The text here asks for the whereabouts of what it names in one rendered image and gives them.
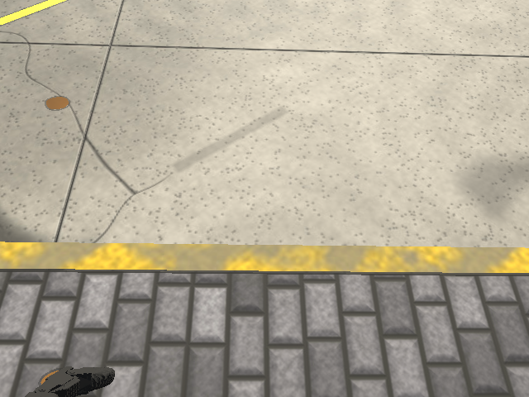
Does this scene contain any left robot hand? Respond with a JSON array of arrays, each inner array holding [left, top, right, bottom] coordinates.
[[25, 366, 115, 397]]

